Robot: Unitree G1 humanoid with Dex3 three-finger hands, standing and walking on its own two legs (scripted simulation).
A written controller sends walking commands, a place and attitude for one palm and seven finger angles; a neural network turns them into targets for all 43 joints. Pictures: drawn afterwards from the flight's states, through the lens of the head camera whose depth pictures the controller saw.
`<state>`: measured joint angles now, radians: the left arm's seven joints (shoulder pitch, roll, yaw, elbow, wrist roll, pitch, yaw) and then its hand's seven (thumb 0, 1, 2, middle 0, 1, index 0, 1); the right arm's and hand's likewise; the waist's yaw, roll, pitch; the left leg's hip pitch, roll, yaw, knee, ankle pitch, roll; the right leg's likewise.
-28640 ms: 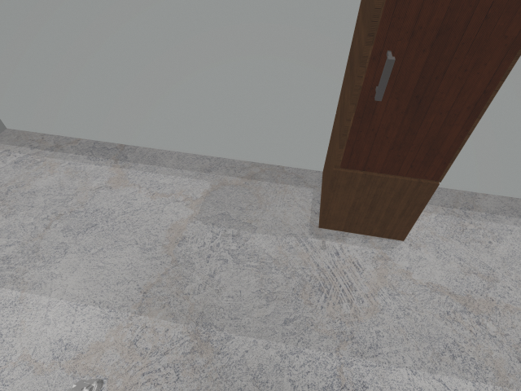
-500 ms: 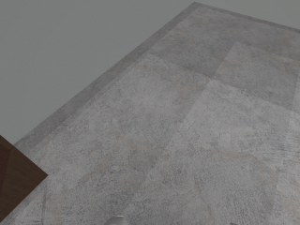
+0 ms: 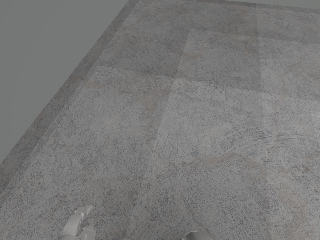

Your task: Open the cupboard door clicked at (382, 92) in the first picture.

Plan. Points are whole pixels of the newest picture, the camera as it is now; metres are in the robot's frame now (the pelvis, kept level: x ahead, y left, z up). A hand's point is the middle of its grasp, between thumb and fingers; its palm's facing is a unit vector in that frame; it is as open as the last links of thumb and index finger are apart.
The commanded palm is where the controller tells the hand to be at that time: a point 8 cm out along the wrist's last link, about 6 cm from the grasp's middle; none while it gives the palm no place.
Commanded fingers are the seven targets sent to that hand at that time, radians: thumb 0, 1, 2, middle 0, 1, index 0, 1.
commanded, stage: walk to a spot facing it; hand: left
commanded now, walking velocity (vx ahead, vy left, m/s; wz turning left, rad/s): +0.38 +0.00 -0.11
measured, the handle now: out of the picture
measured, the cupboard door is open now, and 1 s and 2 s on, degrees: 47 47 47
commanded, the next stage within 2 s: turn to face it in 0.70 s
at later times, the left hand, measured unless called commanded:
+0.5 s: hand (109, 183) +0.30 +0.17 -0.15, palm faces -0.03 -0.98 -0.18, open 7.3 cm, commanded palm none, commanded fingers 0.00 0.90 0.90 -0.20 -0.30 -0.20 -0.30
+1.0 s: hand (133, 154) +0.41 +0.11 -0.18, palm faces +0.13 -0.98 -0.14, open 7.3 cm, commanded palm none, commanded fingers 0.00 0.90 0.90 -0.20 -0.30 -0.20 -0.30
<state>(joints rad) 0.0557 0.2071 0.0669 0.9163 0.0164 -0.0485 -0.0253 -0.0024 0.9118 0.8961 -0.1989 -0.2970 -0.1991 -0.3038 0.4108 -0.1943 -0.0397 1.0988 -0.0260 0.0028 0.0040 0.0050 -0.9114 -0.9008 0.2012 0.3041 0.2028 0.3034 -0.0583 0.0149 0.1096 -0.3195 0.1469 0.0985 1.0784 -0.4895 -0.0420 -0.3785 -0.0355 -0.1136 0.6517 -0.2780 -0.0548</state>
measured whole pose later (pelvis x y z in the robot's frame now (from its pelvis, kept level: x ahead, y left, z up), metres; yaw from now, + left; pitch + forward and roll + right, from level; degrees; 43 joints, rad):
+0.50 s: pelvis +0.23 -0.01 +0.02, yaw -5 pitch +1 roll +1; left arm 0.22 0.17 0.07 1.03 0.03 -0.02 -0.04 0.00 0.92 0.90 -0.20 -0.30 -0.20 -0.30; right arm 0.30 -0.17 -0.05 1.05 -0.04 -0.07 0.00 -0.01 -0.93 -0.90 0.20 0.30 0.20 0.30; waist 0.01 0.00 0.04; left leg -0.18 0.08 0.17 0.43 -0.24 -0.02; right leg -0.48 -0.10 -0.08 0.84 -0.29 -0.01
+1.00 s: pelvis +0.46 -0.05 -0.01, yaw +4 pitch +0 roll -1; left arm 0.34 0.14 0.04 1.10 0.01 -0.03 0.01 0.00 0.91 0.90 -0.20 -0.30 -0.20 -0.30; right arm 0.13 -0.18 -0.04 0.99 -0.03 -0.04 0.02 0.00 -0.91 -0.90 0.20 0.30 0.20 0.30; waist 0.01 -0.02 0.09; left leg -0.44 0.05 0.13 0.63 -0.16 0.07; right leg -0.17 -0.08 -0.20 0.82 -0.52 0.03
